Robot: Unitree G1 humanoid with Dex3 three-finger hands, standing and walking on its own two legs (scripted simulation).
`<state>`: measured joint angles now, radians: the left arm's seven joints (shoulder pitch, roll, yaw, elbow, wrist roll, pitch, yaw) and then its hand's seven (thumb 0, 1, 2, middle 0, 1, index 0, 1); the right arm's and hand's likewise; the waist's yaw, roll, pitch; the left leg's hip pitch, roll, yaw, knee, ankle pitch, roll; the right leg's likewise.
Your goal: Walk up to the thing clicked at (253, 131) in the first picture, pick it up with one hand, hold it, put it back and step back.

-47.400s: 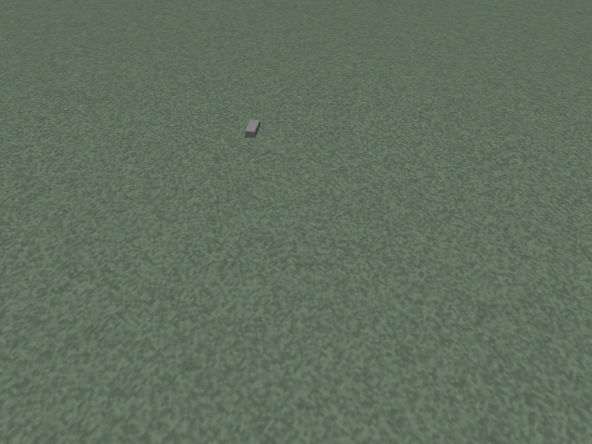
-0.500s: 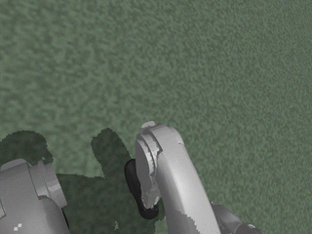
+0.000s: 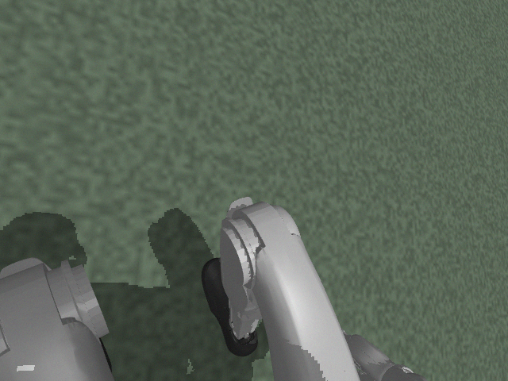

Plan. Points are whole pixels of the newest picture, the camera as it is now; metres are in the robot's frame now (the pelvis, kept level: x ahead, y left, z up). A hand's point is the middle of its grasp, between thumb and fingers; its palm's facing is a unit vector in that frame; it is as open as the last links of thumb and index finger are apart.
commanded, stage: withdraw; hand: left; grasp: from above
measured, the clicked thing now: out of the picture +0.42 +0.34 -0.28
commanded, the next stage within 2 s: home in 0.98 s
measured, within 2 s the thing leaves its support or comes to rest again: neither
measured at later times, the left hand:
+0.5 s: hand out of the picture +0.44 +0.36 -0.16, palm faces -0.29 -0.11 -0.95, open 13.9 cm
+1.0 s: hand out of the picture +0.40 +0.34 -0.12, palm faces -0.48 -0.13 -0.87, open 13.6 cm
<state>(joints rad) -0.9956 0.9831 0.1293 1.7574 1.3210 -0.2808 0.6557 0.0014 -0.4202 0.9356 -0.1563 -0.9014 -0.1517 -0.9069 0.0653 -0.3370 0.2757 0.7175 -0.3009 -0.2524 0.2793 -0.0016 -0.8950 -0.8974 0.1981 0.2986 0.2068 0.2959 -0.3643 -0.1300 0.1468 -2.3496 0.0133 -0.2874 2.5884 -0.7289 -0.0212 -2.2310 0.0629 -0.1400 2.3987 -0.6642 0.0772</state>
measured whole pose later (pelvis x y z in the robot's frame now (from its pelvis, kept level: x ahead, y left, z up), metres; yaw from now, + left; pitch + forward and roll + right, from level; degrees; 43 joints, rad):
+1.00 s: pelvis -0.01 -0.01 +0.04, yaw +7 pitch +31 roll -8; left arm -0.99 0.80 0.05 1.52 1.27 -0.31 0.34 0.00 -0.42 0.95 -0.15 -0.95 -0.15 -0.95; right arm 0.14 -0.33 0.12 0.70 -0.15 -0.04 0.13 0.00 -0.90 -0.90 0.20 0.30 0.21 0.30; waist -0.26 -0.03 -0.02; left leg -2.30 0.00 -0.17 2.40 -0.64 -0.03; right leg -2.22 0.02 -0.06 2.31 -0.63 0.05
